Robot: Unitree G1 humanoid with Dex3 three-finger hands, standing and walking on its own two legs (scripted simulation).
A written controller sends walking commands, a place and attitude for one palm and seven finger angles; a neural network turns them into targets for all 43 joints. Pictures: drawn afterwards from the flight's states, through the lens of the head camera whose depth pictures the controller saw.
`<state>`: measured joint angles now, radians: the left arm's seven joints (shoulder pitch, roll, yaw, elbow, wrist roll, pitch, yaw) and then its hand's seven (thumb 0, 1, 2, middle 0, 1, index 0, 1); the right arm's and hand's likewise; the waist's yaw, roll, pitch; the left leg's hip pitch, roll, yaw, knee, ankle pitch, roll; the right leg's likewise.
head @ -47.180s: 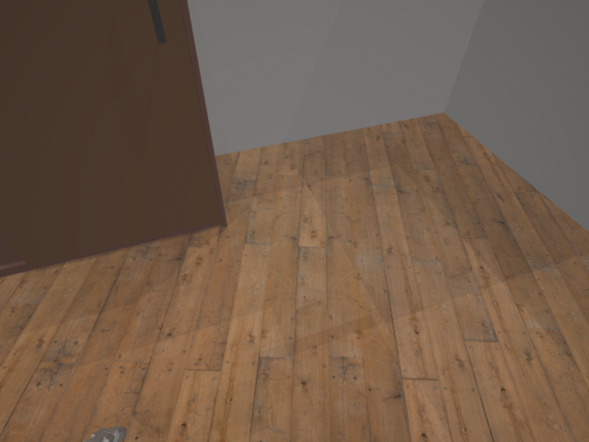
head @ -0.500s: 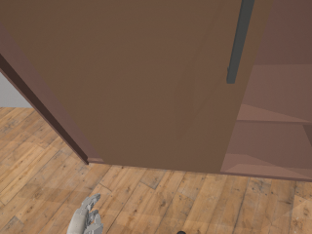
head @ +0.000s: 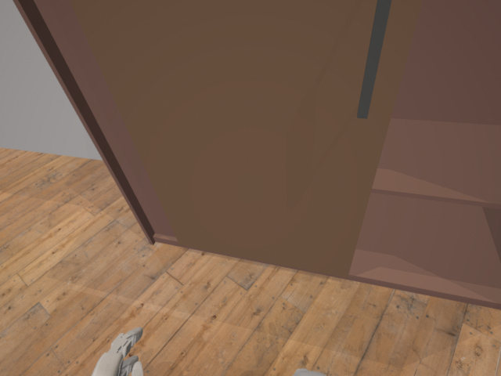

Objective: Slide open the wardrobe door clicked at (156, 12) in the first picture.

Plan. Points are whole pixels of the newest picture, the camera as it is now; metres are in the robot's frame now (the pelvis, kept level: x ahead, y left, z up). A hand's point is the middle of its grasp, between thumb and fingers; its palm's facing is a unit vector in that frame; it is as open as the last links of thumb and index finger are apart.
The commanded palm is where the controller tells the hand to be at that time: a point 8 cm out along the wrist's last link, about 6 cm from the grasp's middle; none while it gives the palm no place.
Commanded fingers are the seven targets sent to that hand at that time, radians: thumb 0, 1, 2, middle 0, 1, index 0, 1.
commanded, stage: stop stepping back and stand still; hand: right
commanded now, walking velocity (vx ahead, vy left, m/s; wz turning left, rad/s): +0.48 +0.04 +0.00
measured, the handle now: (376, 36) +0.66 -0.22 +0.25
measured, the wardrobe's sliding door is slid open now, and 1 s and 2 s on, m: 0.60 0.60 0.60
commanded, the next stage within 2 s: let the arm hang, fingers relaxed in 1.08 s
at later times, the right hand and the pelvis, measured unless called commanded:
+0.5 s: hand out of the picture +0.16 -0.33 +0.16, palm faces +0.51 +0.71 -0.48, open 7.4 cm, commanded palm +0.10 -0.36 +0.18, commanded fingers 0.00 -0.90 -0.90 0.20 0.30 0.20 0.30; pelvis -0.01 -0.04 -0.01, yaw -6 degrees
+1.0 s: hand out of the picture +0.21 -0.35 +0.15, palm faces +0.47 +0.71 -0.52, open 7.4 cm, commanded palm +0.16 -0.37 +0.18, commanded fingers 0.00 -0.90 -0.90 0.20 0.30 0.20 0.30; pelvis +0.05 -0.06 +0.00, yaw -5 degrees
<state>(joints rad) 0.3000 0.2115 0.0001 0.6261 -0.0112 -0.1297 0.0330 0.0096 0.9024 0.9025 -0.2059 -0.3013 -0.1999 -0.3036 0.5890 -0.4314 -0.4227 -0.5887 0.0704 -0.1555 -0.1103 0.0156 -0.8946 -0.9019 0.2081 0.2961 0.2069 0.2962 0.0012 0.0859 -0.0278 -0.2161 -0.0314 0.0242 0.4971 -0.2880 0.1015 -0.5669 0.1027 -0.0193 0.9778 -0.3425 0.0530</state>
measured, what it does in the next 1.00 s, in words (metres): steps on the spot: right foot, then left foot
